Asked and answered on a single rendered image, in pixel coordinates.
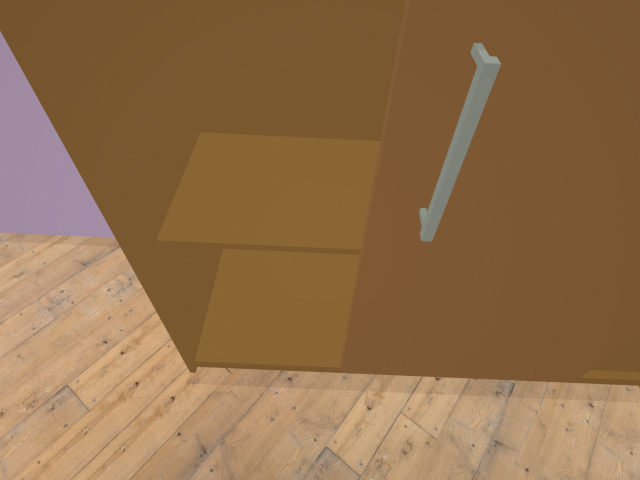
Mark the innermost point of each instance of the handle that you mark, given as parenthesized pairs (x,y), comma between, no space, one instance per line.
(483,80)

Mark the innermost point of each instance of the wardrobe door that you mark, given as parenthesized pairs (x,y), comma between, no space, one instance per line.
(626,359)
(533,273)

